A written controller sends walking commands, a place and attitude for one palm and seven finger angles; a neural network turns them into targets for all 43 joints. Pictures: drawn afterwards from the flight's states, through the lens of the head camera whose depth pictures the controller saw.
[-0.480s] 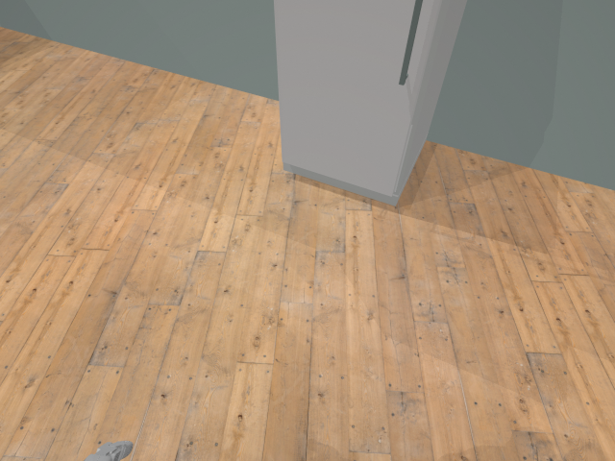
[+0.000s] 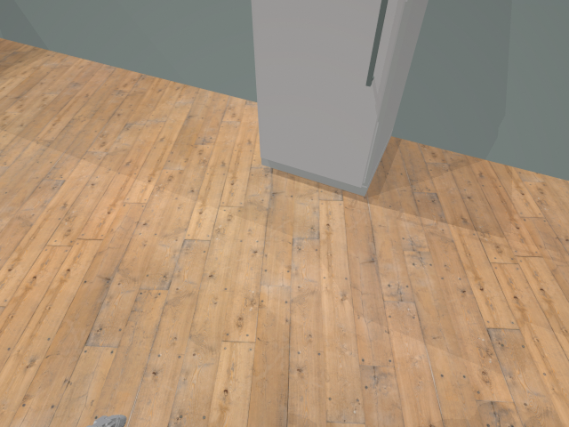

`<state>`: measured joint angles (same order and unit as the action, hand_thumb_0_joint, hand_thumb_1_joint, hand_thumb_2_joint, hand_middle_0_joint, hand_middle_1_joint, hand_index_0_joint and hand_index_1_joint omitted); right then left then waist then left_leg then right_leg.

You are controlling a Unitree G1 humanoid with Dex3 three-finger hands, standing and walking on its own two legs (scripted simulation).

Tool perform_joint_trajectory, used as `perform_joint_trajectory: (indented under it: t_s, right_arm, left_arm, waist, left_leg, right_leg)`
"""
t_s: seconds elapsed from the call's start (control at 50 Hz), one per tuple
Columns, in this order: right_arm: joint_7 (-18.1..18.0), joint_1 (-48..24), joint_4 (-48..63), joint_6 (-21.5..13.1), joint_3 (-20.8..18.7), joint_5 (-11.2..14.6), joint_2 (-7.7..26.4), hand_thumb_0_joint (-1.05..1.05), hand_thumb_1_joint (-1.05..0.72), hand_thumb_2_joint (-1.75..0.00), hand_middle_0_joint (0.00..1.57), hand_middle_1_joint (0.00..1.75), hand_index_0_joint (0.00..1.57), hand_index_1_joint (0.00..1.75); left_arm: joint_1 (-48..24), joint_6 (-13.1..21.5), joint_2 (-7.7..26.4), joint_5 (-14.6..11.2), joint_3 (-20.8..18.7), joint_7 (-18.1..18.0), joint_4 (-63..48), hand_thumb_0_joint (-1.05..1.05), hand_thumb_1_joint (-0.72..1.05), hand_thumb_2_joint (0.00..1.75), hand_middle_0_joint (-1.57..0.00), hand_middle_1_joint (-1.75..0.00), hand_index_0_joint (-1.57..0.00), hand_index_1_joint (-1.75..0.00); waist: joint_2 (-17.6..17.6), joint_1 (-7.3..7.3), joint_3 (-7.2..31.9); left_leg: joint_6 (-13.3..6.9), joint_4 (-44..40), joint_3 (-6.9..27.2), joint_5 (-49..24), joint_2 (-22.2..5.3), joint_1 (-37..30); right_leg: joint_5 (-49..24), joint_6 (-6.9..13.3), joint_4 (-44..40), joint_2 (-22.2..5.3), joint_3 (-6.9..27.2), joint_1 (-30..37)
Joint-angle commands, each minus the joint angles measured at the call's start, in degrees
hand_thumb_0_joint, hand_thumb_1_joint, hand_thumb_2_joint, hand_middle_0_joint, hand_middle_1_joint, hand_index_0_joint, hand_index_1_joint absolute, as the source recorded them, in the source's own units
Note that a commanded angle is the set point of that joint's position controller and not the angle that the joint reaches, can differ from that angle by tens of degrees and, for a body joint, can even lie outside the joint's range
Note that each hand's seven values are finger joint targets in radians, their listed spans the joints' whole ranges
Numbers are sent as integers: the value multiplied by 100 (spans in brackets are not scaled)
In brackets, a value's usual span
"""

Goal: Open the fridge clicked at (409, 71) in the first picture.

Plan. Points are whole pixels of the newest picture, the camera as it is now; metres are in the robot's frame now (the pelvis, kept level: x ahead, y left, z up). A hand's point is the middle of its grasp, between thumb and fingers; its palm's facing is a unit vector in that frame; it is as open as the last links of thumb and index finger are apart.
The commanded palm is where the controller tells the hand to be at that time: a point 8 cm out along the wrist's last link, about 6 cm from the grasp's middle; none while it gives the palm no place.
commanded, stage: stand and wait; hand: right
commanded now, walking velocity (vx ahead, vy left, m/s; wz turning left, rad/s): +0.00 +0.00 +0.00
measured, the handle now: (382, 20) +1.30 -0.25 +0.08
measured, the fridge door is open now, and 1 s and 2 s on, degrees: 0 0 0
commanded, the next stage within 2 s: look at it before walking up in 0.48 s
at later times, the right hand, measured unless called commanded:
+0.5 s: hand out of the picture +0.06 -0.24 -0.15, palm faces -0.04 +0.94 -0.33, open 7.4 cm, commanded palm none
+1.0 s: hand out of the picture +0.06 -0.24 -0.15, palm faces -0.04 +0.94 -0.33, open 7.4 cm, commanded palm none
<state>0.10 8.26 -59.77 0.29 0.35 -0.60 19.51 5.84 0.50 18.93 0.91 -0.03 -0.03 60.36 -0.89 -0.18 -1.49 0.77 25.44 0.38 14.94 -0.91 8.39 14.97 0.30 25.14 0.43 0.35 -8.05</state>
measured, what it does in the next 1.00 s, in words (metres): stands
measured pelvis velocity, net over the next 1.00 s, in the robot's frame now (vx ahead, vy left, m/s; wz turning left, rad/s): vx -0.01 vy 0.01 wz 0.00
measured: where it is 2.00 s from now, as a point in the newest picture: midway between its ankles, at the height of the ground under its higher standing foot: outside the picture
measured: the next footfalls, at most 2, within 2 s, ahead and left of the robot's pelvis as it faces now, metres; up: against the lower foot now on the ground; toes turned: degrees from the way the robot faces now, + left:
left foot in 1.58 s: +0.10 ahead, +0.13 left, +0.00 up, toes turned +12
right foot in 2.00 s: +0.42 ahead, -0.07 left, +0.00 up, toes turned +4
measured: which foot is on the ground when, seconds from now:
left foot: down 0.00-1.00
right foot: down 0.00-1.00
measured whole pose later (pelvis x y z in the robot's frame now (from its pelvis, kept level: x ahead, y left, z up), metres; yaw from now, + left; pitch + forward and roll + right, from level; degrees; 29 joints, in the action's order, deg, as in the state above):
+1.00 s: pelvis -0.01 +0.01 +0.00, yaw +0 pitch -2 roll +0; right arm 0.3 7.9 -62.6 -0.3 0.5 -0.7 19.7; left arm 6.3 0.7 19.2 0.6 0.3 0.3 63.9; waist -0.6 0.0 -2.1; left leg 0.1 22.3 0.3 12.0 -0.1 8.4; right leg 12.0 -0.5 21.8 -0.4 0.4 -7.9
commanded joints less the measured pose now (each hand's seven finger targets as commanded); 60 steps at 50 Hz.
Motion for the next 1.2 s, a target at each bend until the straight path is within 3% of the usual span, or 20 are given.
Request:
perform_joint_trajectory:
  t_s: [0.0,0.18,0.44,0.7,0.9,1.14,1.18]
  right_arm:
    - [-93,-308,393,-152,-251,6,1179,0,-90,-90,20,30,20,30]
    - [-69,-303,216,-149,-220,11,1190,0,-90,-90,20,30,20,30]
    - [-70,-292,146,-151,-215,-2,1174,0,-90,-90,20,30,20,30]
    - [-68,-262,136,-168,-219,-11,1168,0,-90,-90,20,30,20,30]
    - [-80,-237,118,-194,-214,-1,1189,0,-90,-90,20,30,20,30]
    - [-75,-279,101,-183,-211,-4,1200,0,-90,-90,20,30,20,30]
    - [-92,155,-62,-60,-64,-4,486,0,-90,-90,20,30,20,30]
  left_arm:
    - [-313,132,1200,-35,-235,-89,-365,0,90,90,-20,-30,-20,-30]
    - [-246,129,1236,-35,-204,-69,-167,0,90,90,-20,-30,-20,-30]
    - [-146,135,1217,-36,-194,-55,-37,0,90,90,-20,-30,-20,-30]
    - [-152,127,1206,-45,-197,-51,-43,0,90,90,-20,-30,-20,-30]
    - [-189,136,1220,-56,-194,-62,-24,0,90,90,-20,-30,-20,-30]
    - [-245,127,1230,-50,-184,-67,-27,0,90,90,-20,-30,-20,-30]
    - [148,29,498,0,-9,-41,132,0,90,90,-20,-30,-20,-30]
  waist:
    - [54,2,409]
    - [77,1,220]
    - [81,-3,205]
    - [19,0,222]
    - [55,-4,417]
    - [78,6,264]
    - [17,1,374]
  left_leg:
    - [-270,-423,472,-1250,-612,-108]
    - [-264,-632,562,-662,-599,45]
    - [-248,-700,579,-409,-582,103]
    - [-257,-757,620,-449,-587,157]
    - [-262,-670,564,-1151,-623,-54]
    - [-248,-757,567,-1086,-617,-22]
    - [-172,-743,585,-134,-552,11]
  right_leg:
    - [-1343,191,-441,-663,506,25]
    - [-847,169,-645,-659,564,-74]
    - [-681,157,-734,-681,601,-128]
    - [-748,142,-697,-675,590,-73]
    - [-1239,130,-629,-718,541,115]
    - [-1174,114,-733,-716,538,137]
    - [-422,7,-593,-673,333,167]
